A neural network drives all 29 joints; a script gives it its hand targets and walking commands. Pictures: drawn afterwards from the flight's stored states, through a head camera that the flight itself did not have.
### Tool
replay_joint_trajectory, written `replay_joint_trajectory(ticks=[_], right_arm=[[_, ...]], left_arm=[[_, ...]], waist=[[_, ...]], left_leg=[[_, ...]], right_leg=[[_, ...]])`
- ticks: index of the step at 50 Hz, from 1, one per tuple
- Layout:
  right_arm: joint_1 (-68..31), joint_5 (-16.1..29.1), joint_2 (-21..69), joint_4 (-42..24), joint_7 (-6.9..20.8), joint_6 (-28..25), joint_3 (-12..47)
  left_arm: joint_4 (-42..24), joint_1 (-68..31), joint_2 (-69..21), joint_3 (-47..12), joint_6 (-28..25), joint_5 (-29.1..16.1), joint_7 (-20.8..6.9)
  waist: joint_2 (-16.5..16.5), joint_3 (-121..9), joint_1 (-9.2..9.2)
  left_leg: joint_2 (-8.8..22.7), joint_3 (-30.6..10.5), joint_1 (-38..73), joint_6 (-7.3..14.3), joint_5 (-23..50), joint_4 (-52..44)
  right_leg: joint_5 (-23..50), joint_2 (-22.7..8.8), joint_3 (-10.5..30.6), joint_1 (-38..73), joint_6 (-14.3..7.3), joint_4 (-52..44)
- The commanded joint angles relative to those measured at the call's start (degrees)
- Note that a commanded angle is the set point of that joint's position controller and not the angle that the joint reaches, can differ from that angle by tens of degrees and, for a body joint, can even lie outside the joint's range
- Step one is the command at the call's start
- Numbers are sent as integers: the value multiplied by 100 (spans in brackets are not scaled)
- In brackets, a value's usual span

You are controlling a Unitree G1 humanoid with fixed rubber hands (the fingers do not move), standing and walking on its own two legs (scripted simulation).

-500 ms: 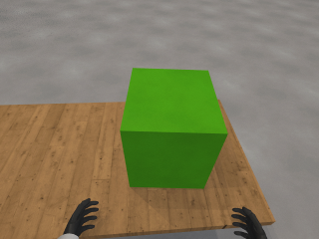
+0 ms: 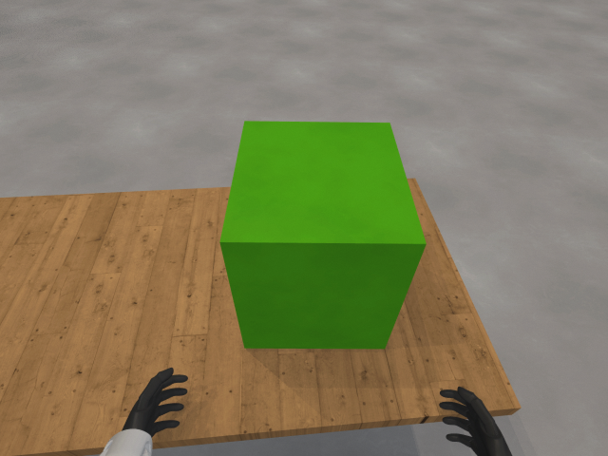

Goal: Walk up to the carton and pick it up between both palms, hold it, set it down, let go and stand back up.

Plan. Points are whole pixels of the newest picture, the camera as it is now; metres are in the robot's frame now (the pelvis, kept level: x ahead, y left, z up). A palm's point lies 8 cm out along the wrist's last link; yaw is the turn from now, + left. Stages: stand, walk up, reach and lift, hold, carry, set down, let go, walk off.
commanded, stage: let go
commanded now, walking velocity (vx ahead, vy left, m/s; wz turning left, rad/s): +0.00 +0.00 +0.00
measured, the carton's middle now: (316, 237) +0.48 +0.00 -0.01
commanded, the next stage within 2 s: stand in 0.34 s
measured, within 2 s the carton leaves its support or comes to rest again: neither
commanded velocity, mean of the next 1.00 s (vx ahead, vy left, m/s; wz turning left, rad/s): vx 0.00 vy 0.00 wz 0.00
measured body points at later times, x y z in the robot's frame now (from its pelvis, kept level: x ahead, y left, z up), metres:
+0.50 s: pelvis +0.00 +0.00 +0.00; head -0.01 +0.01 +0.45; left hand +0.18 +0.25 -0.07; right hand +0.17 -0.26 -0.08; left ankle -0.02 +0.12 -0.75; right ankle +0.01 -0.12 -0.75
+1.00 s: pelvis -0.02 +0.00 +0.00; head -0.03 +0.00 +0.44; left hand +0.15 +0.28 -0.07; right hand +0.10 -0.30 -0.10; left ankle -0.02 +0.12 -0.75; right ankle +0.01 -0.12 -0.75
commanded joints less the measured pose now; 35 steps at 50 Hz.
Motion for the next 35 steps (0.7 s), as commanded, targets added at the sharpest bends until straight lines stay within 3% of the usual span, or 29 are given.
replay_joint_trajectory(ticks=[1,17,18,24,35], right_arm=[[-239,-21,-546,-415,-49,-22,-177],[-137,25,-606,-475,-44,-7,-196],[128,-21,-1703,-442,-139,364,-375],[338,62,-1516,-556,-153,677,-406],[313,64,-1853,-352,-9,677,-409]], left_arm=[[-310,-150,368,34,38,24,-40],[-358,-79,312,-1,45,53,-49],[-66,341,1536,533,-504,153,69],[137,230,1432,426,-946,99,-23],[229,411,1812,361,-1060,57,-19]], waist=[[-82,-320,11],[-42,-293,22],[-73,-843,31],[-159,-540,-42],[-49,-523,-23]], left_leg=[[-133,195,45,-148,1046,-192],[-137,159,103,-181,1157,-149],[390,-395,-346,73,2039,270],[416,-489,-483,186,818,148],[460,-617,-707,211,555,65]], right_leg=[[482,41,-178,-118,-101,-351],[613,75,-173,-72,-104,-348],[1478,-579,123,16,-82,180],[804,-614,312,-448,-38,160],[559,-715,379,-385,-95,204]])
